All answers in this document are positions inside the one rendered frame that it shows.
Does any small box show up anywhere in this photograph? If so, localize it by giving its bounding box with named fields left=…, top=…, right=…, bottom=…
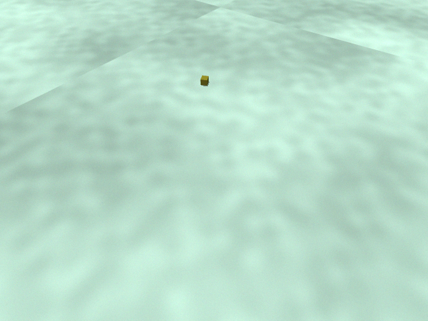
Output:
left=201, top=76, right=209, bottom=86

